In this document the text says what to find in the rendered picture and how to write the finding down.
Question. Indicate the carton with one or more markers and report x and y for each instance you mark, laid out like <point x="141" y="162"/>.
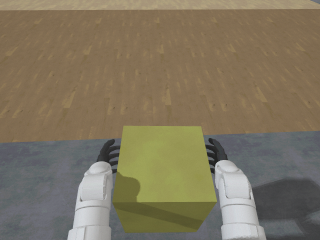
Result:
<point x="163" y="181"/>

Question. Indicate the left robot forearm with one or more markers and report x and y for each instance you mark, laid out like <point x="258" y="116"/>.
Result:
<point x="93" y="204"/>

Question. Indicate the right robot forearm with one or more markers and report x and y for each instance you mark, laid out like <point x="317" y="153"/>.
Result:
<point x="239" y="215"/>

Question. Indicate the robot left hand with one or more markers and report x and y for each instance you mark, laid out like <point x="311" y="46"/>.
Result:
<point x="105" y="155"/>

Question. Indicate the robot right hand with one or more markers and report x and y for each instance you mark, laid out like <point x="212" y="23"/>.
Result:
<point x="218" y="155"/>

